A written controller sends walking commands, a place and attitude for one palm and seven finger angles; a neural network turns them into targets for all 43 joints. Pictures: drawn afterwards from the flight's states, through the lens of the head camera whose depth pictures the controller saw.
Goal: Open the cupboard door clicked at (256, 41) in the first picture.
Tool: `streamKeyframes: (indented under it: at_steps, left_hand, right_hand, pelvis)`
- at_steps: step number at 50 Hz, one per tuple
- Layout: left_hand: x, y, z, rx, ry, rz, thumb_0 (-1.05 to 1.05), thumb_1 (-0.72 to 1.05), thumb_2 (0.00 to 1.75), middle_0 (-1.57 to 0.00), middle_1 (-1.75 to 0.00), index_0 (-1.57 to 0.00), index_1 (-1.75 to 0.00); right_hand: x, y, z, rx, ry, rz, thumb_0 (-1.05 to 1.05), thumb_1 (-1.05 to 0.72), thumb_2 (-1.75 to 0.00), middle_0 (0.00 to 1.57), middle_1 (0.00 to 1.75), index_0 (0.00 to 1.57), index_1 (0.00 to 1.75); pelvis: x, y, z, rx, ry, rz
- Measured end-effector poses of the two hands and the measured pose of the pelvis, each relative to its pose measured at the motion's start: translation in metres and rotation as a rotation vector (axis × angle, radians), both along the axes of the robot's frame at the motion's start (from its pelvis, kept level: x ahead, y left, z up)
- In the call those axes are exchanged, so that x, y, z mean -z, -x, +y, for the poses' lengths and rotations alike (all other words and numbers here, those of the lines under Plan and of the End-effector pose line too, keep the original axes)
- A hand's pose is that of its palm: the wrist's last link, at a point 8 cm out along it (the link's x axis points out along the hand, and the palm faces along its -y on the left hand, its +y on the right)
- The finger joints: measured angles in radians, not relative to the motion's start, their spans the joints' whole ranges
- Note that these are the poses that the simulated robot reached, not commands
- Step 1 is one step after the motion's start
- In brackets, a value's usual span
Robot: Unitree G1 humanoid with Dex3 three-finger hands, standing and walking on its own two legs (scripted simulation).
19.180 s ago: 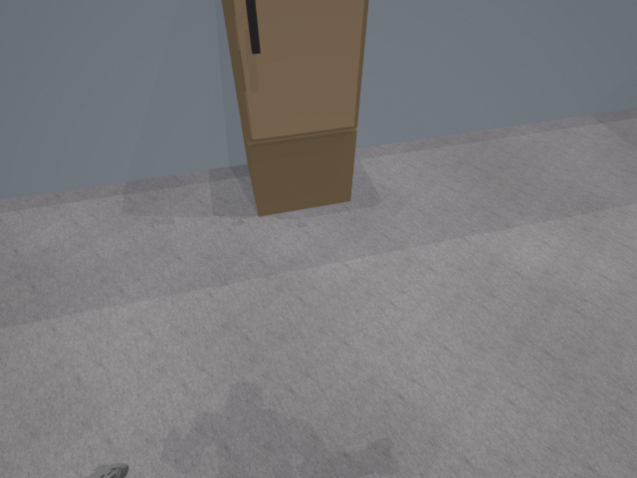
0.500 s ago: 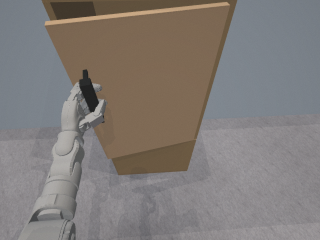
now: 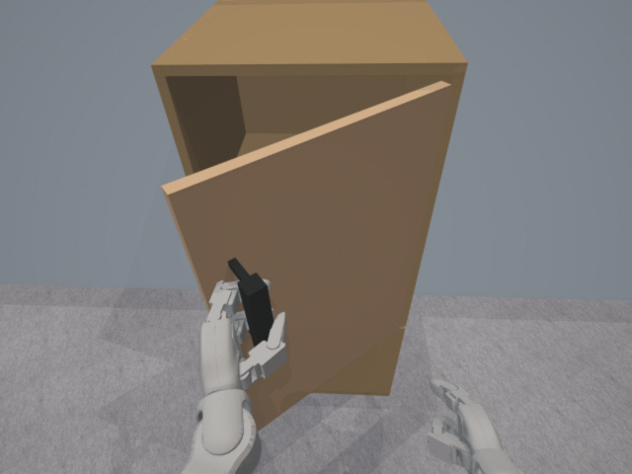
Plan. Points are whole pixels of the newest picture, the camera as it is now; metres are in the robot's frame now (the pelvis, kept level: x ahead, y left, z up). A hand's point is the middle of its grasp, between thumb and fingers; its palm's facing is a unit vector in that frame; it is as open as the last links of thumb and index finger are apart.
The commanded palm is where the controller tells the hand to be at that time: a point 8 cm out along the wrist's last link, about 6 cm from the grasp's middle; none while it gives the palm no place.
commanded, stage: pull the door open along its arc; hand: left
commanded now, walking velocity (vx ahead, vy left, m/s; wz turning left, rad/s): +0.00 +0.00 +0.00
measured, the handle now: (252, 310) +0.30 +0.09 +0.08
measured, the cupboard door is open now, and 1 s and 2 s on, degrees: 39 36 39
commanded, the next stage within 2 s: open thumb and fingers to let go in 0.02 s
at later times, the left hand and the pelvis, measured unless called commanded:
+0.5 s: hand (275, 342) +0.26 +0.06 +0.08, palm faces +0.37 -0.93 -0.01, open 9.9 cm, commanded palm +0.22 +0.10 +0.08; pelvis -0.02 -0.02 +0.00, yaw +2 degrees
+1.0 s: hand (272, 340) +0.26 +0.06 +0.08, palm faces +0.28 -0.96 -0.01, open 15.4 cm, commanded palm +0.22 +0.10 +0.08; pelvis -0.03 +0.01 -0.01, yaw +1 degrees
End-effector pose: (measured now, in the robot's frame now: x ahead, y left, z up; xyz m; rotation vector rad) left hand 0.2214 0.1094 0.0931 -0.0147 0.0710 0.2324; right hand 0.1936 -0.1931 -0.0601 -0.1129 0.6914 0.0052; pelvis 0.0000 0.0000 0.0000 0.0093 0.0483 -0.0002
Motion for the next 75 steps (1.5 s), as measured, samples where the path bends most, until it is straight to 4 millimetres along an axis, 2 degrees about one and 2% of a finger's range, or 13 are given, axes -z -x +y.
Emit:
streamKeyframes:
  at_steps: [10,17,21,26,32,38,44,50,54,60,62,69,75]
  left_hand:
    - [0.002,0.001,-0.006,-0.103,-0.038,-0.021,0.01,0.57,0.74,-0.31,-1.25,-0.31,-1.30]
    - [0.004,0.001,-0.006,-0.143,-0.029,-0.028,0.00,0.47,0.72,-0.33,-1.27,-0.34,-1.29]
    - [0.005,0.003,-0.006,-0.145,-0.027,-0.038,0.00,0.33,0.66,-0.32,-1.25,-0.33,-1.27]
    - [0.008,0.002,-0.007,-0.139,-0.034,-0.043,0.00,0.05,0.54,-0.31,-1.24,-0.32,-1.25]
    - [0.009,-0.001,-0.004,-0.133,-0.030,-0.047,0.00,-0.27,0.40,-0.30,-1.20,-0.31,-1.21]
    - [0.008,0.001,0.001,-0.115,-0.030,-0.052,-0.01,-0.43,0.33,-0.27,-1.05,-0.29,-1.06]
    - [0.009,0.002,0.001,-0.072,-0.036,-0.058,-0.01,-0.48,0.31,-0.26,-0.83,-0.27,-0.82]
    - [0.009,-0.004,0.001,-0.051,-0.033,-0.056,-0.01,-0.50,0.30,-0.25,-0.58,-0.26,-0.58]
    - [0.009,-0.007,0.005,-0.046,-0.039,-0.057,-0.02,-0.50,0.30,-0.30,-0.53,-0.29,-0.55]
    - [0.012,0.002,0.020,0.291,-0.066,-0.103,-0.02,-0.50,0.30,-0.22,-0.41,-0.15,-0.43]
    - [0.012,0.005,0.021,0.349,-0.045,-0.105,-0.02,-0.50,0.30,-0.18,-0.38,-0.13,-0.40]
    - [0.012,0.009,0.016,0.318,0.016,-0.104,-0.02,-0.50,0.30,-0.11,-0.32,-0.13,-0.33]
    - [0.012,0.018,0.019,0.330,0.007,-0.109,-0.02,-0.50,0.30,-0.11,-0.31,-0.13,-0.31]
  right_hand:
    - [0.028,0.023,-0.033,-0.007,0.064,0.096,0.01,-0.90,-0.90,0.20,0.30,0.20,0.30]
    - [0.039,0.048,-0.044,0.016,0.063,0.141,0.01,-0.90,-0.90,0.20,0.30,0.20,0.30]
    - [0.040,0.057,-0.046,0.028,0.061,0.146,0.01,-0.90,-0.90,0.20,0.30,0.20,0.30]
    - [0.042,0.062,-0.044,0.033,0.064,0.143,0.01,-0.90,-0.90,0.20,0.30,0.20,0.30]
    - [0.038,0.059,-0.037,0.031,0.066,0.124,0.01,-0.90,-0.90,0.20,0.30,0.20,0.30]
    - [0.032,0.052,-0.024,0.022,0.062,0.094,0.01,-0.90,-0.90,0.20,0.30,0.20,0.30]
    - [0.027,0.046,-0.011,0.011,0.058,0.068,0.01,-0.90,-0.90,0.20,0.30,0.20,0.30]
    - [0.027,0.046,0.004,-0.001,0.056,0.072,0.01,-0.90,-0.90,0.20,0.30,0.20,0.30]
    - [0.029,0.049,0.011,-0.017,0.054,0.087,0.01,-0.90,-0.90,0.20,0.30,0.20,0.30]
    - [0.031,0.065,0.014,-0.001,0.044,0.092,0.01,-0.90,-0.90,0.20,0.30,0.20,0.30]
    - [0.032,0.071,0.014,0.016,0.040,0.082,0.01,-0.90,-0.90,0.20,0.30,0.20,0.30]
    - [0.030,0.085,0.014,0.045,0.042,0.068,0.01,-0.90,-0.90,0.20,0.30,0.20,0.30]
    - [0.023,0.086,0.013,0.054,0.046,0.052,0.01,-0.90,-0.90,0.20,0.30,0.20,0.30]
  pelvis:
    - [0.004,0.010,-0.015,-0.041,-0.011,-0.003]
    - [0.003,0.018,-0.022,-0.039,-0.022,0.004]
    - [0.003,0.021,-0.022,-0.035,-0.022,0.003]
    - [0.003,0.026,-0.020,-0.034,-0.018,0.002]
    - [0.003,0.028,-0.014,-0.030,-0.014,0.004]
    - [0.003,0.028,-0.005,-0.027,-0.008,0.002]
    - [0.005,0.031,0.005,-0.025,0.002,-0.002]
    - [0.006,0.035,0.013,-0.023,0.010,-0.003]
    - [0.007,0.038,0.018,-0.025,0.013,-0.002]
    - [0.008,0.043,0.025,-0.026,0.013,0.004]
    - [0.009,0.044,0.028,-0.023,0.017,0.001]
    - [0.008,0.046,0.036,-0.002,0.014,0.002]
    - [0.008,0.043,0.035,0.014,0.012,0.002]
